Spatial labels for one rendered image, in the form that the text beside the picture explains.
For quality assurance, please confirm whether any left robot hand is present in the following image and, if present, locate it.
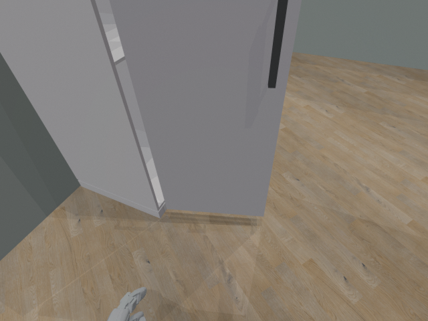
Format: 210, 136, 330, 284
107, 287, 146, 321

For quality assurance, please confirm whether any fridge door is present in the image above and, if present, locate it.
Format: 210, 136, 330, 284
109, 0, 302, 217

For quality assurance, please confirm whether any handle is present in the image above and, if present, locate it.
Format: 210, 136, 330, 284
268, 0, 288, 88

